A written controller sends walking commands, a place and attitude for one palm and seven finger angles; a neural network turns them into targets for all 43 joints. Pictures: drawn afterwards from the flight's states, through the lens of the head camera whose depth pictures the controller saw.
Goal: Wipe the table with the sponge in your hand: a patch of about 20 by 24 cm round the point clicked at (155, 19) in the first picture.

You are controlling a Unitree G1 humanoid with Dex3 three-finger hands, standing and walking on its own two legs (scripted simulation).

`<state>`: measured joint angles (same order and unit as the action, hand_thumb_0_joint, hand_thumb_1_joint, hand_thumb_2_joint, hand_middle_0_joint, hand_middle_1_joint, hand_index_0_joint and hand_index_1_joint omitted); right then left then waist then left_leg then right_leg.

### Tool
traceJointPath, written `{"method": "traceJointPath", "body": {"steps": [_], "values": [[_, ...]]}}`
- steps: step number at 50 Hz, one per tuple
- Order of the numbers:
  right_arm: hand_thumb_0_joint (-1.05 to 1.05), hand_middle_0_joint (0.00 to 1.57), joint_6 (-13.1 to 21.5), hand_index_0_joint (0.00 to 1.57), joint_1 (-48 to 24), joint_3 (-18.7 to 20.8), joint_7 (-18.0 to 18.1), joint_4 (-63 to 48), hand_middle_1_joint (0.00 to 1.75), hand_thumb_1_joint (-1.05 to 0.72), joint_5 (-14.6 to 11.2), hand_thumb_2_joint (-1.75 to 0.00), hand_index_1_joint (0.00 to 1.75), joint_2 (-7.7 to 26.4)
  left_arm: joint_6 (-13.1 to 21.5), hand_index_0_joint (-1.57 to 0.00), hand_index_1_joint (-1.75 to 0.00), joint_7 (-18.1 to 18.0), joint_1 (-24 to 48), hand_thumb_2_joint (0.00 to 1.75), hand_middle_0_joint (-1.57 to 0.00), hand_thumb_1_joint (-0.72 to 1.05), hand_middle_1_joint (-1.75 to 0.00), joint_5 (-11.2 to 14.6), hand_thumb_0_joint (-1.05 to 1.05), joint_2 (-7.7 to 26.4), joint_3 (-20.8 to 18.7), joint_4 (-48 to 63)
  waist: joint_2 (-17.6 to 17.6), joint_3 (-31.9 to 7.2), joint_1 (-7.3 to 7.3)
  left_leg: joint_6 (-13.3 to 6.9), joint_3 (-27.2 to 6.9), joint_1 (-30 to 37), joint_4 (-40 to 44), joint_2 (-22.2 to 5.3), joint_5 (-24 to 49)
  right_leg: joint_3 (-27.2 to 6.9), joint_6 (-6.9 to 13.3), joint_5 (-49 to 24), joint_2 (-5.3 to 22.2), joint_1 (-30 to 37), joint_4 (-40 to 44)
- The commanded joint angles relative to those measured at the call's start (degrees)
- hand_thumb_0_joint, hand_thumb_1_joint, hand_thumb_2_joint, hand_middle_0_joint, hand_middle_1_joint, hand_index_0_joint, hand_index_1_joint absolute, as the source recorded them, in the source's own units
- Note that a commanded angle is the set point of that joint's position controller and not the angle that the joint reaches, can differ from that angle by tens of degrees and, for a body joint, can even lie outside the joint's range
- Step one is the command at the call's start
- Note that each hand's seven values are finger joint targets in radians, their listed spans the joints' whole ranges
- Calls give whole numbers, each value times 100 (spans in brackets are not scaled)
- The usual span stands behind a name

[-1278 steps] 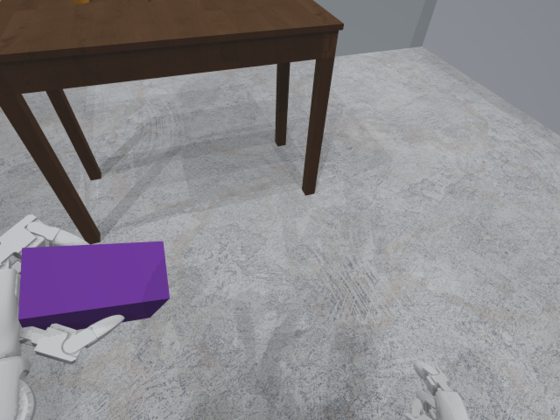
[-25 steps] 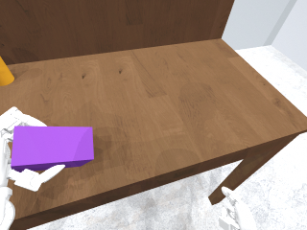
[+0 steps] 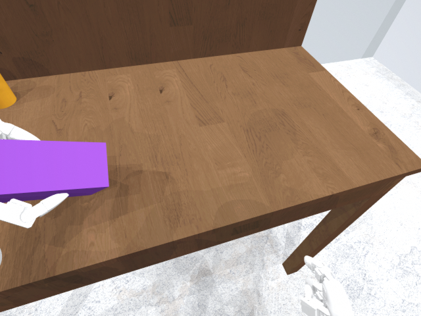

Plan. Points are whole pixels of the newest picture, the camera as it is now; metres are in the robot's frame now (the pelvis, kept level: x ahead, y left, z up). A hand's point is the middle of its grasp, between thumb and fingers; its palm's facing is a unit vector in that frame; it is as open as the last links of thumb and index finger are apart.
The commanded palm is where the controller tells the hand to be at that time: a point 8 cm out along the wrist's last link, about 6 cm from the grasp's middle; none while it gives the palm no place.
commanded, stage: come to a stop and stand still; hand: left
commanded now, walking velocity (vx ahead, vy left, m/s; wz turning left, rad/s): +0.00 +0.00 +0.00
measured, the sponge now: (67, 172) +0.27 +0.25 +0.16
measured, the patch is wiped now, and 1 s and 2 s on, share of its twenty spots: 0.00 0.00 0.00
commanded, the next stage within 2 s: look again from close up in 0.64 s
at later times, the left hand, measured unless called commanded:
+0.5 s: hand (49, 186) +0.24 +0.26 +0.16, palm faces +0.39 -0.86 -0.34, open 10.2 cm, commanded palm +0.18 +0.30 +0.17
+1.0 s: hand (42, 192) +0.23 +0.27 +0.16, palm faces +0.42 -0.83 -0.36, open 10.2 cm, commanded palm +0.17 +0.30 +0.17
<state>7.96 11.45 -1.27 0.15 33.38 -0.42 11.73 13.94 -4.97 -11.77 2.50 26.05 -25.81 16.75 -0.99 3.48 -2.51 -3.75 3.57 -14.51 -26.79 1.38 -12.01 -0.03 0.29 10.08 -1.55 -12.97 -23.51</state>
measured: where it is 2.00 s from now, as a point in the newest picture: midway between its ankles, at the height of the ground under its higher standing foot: outside the picture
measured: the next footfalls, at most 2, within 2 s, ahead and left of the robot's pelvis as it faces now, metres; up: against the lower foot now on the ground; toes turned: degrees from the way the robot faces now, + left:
none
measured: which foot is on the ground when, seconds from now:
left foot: down 0.00-1.00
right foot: down 0.00-1.00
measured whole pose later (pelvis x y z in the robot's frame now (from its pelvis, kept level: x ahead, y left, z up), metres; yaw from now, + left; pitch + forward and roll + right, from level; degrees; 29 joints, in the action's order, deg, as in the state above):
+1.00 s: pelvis +0.02 +0.01 +0.00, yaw +1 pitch -1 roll -2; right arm 6.4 12.0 -1.4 1.9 33.1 -0.6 11.0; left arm 11.1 -7.1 -23.7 2.0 20.3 -20.7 26.9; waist -1.2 4.5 -1.3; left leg -4.6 2.8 -11.5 -25.6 2.6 -13.0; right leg 0.6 -0.9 11.1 -0.4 -9.3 -21.8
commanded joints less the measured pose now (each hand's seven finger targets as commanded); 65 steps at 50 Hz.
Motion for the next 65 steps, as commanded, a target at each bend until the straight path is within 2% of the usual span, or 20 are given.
{"method": "traceJointPath", "body": {"steps": [1,5,7,8,10,13,20,22,29,33,37,38,44,52,53,57,58,62,63,65], "values": [[0,20,416,20,-410,382,-105,-1033,30,-90,-86,-90,30,734,368,-120,-160,7,-1004,130,-120,10,-160,49,0,285,192,1932,340,-960,-22,167,-791,-174,818,-715,-173,-412,83,-25,445,740,-60],[0,20,432,20,-502,342,67,-1066,30,-90,-69,-90,30,725,353,-120,-160,-133,-853,130,-120,10,-160,29,0,697,-359,2061,-183,-731,40,132,-901,-353,919,-720,-836,-300,23,329,394,606,64],[0,20,437,20,-593,310,140,-980,30,-90,-58,-90,30,721,391,-120,-160,-202,-535,130,-120,10,-160,27,0,914,-608,2112,67,-711,76,167,-808,-85,856,-654,-739,-344,47,374,375,372,127],[0,20,425,20,-492,322,175,-934,30,-90,-39,-90,30,696,412,-120,-160,-180,-482,130,-120,10,-160,19,0,571,-353,1916,276,-722,112,156,-865,-117,867,-663,-702,-277,65,311,408,425,101],[0,20,459,20,-406,334,176,-888,30,-90,-46,-90,30,698,416,-120,-160,-153,-387,130,-120,10,-160,-6,0,455,-197,1855,579,-743,113,198,-831,46,827,-666,-295,-289,84,-56,396,466,39],[0,20,459,20,-403,309,155,-827,30,-90,-35,-90,30,692,356,-120,-160,-131,-421,130,-120,10,-160,-40,0,220,56,1764,452,-789,124,234,-725,224,684,-613,178,-258,76,-376,390,479,120],[0,20,378,20,-474,330,109,-902,30,-90,-28,-90,30,715,273,-120,-160,-171,-614,130,-120,10,-160,-56,0,358,12,2301,583,-1000,108,349,-742,486,514,-622,1481,-172,80,-991,373,710,-13],[0,20,337,20,-554,307,108,-914,30,-90,-50,-90,30,675,227,-120,-160,-208,-832,130,-120,10,-160,-55,0,487,-200,2296,560,-1059,92,390,-674,560,464,-594,1621,-174,80,-1057,346,707,-16],[0,20,179,20,-446,342,138,-999,30,-90,-55,-90,30,687,162,-120,-160,-163,-871,130,-120,10,-160,2,0,377,-79,2381,692,-981,129,508,-741,590,560,-725,1997,-21,54,-893,325,712,-129],[0,20,139,20,-476,301,156,-986,30,-90,-47,-90,30,689,98,-120,-160,-172,-873,130,-120,10,-160,1,0,224,67,2197,535,-845,135,452,-740,386,707,-728,1179,-37,40,-634,332,711,-6],[0,20,173,20,-569,317,186,-989,30,-90,-76,-90,30,689,75,-120,-160,-236,-804,130,-120,10,-160,-46,0,447,-116,2318,453,-885,112,424,-689,395,704,-649,792,-171,55,-751,376,778,111],[0,20,133,20,-496,299,190,-963,30,-90,-47,-90,30,696,72,-120,-160,-210,-829,130,-120,10,-160,-16,0,198,111,2162,439,-798,132,403,-753,269,770,-636,622,-116,55,-630,380,785,163],[0,20,144,20,-510,329,213,-985,30,-90,-59,-90,30,694,63,-120,-160,-238,-768,130,-120,10,-160,-34,0,289,69,2218,487,-690,133,340,-805,131,861,-648,189,-204,67,-500,432,857,278],[0,20,178,20,-557,339,227,-935,30,-90,-84,-90,30,691,55,-120,-160,-275,-938,130,-120,10,-160,-57,0,431,-99,2221,376,-780,117,348,-759,261,817,-634,382,-217,67,-593,418,821,260],[0,20,137,20,-487,325,228,-914,30,-90,-56,-90,30,693,60,-120,-160,-244,-975,130,-120,10,-160,-26,0,201,105,2101,378,-734,138,336,-815,199,872,-635,287,-151,66,-489,415,819,296],[0,20,157,20,-555,355,237,-926,30,-90,-90,-90,30,694,39,-120,-160,-283,-1010,130,-120,10,-160,-49,0,416,-109,2178,353,-753,123,329,-753,265,817,-649,336,-248,70,-582,432,800,293],[0,20,118,20,-474,339,238,-897,30,-90,-64,-90,30,688,48,-120,-160,-242,-977,130,-120,10,-160,-16,0,179,118,2115,362,-726,156,350,-809,271,884,-656,332,-152,69,-505,392,760,297],[0,20,95,20,-575,369,223,-943,30,-90,-97,-90,30,673,-11,-120,-160,-252,-848,130,-120,10,-160,-12,0,462,-138,2219,480,-741,139,445,-828,407,954,-839,685,-86,12,-494,286,695,94],[0,20,41,20,-500,360,215,-943,30,-90,-70,-90,30,663,-30,-120,-160,-216,-866,130,-120,10,-160,29,0,219,79,2096,490,-700,163,426,-901,318,985,-869,681,0,7,-469,280,728,105],[0,20,39,20,-484,414,195,-994,30,-90,-87,-90,30,676,-42,-120,-160,-209,-750,130,-120,10,-160,39,0,332,18,2208,534,-723,161,444,-919,400,908,-966,914,-15,9,-504,311,729,68]]}}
